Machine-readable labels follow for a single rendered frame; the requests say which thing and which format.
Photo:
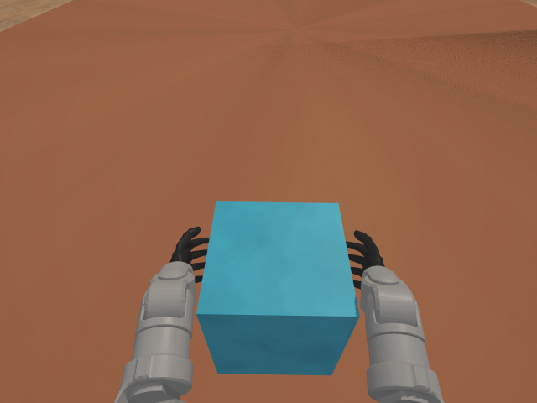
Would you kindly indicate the carton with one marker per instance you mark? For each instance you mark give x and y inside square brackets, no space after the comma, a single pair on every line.
[277,294]

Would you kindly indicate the left robot hand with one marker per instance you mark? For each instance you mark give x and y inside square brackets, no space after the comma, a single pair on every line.
[183,250]

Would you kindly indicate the right robot hand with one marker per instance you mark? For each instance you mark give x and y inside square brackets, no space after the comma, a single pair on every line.
[370,252]

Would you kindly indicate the robot right forearm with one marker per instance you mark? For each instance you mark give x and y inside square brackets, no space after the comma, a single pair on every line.
[399,369]

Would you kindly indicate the robot left forearm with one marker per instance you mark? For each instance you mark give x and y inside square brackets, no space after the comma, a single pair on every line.
[160,368]

